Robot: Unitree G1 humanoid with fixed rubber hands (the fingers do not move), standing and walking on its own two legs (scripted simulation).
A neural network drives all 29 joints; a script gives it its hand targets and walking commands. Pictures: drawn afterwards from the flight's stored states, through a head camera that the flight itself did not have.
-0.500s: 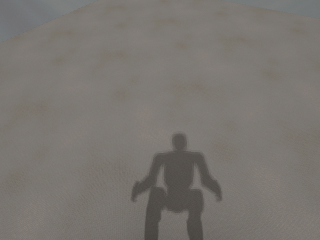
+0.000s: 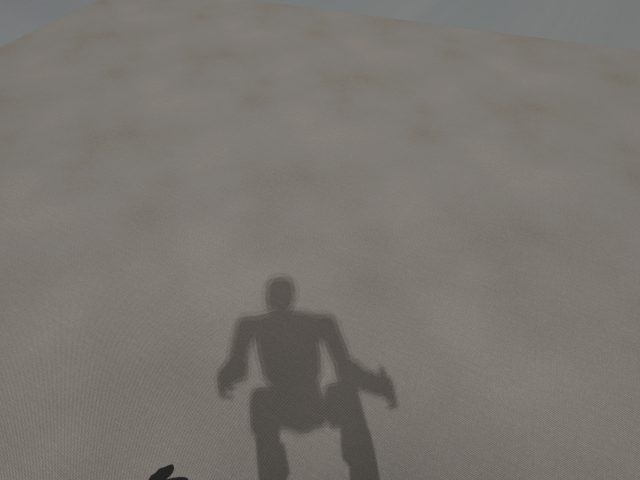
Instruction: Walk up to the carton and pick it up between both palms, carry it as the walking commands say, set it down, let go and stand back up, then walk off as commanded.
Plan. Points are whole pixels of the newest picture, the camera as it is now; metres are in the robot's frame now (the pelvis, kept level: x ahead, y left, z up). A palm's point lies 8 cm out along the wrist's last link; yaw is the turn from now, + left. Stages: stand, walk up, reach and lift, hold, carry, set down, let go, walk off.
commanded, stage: walk up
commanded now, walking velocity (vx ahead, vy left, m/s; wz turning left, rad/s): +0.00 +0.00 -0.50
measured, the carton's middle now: out of the picture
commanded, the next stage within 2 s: none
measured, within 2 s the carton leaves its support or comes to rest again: neither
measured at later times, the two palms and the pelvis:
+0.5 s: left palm out of the picture +0.11 +0.25 -0.12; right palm out of the picture +0.09 -0.28 -0.11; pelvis +0.01 +0.00 +0.00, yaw -12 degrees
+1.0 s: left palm (233, 412) +0.25 +0.15 -0.11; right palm out of the picture -0.08 -0.29 -0.13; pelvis +0.00 -0.02 -0.01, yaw -28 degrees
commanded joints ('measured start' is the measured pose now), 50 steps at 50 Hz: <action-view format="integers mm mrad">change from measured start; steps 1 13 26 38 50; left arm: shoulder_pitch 25 71 100 21 109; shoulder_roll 52 151 149 59 250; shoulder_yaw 9 44 45 29 59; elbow -49 -40 -56 -82 -44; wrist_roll -1 -9 -4 1 2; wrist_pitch -25 -69 -54 -7 -53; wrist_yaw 5 41 45 -3 21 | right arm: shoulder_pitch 24 -24 11 10 9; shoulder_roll -182 -94 -117 -152 -70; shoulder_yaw -51 -26 -19 -31 -18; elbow -32 -56 -68 -92 -138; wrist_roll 8 14 28 9 3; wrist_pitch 1 35 -9 -7 41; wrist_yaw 4 18 -16 -6 16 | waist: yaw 22 19 -19 -21 47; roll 174 -118 -85 200 -115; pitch -92 -85 -103 -26 -84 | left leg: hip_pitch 76 -325 165 176 -370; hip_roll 231 -30 -8 186 4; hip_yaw -154 -215 -263 -219 -183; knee -62 521 -143 -165 599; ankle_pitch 379 -75 87 438 -361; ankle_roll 92 -91 -30 141 -79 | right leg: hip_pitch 77 235 -19 -187 348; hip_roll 23 -187 -93 7 -380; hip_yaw -41 257 376 28 391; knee -226 -444 -277 177 -403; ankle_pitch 93 649 449 11 978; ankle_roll -23 -197 -94 31 -254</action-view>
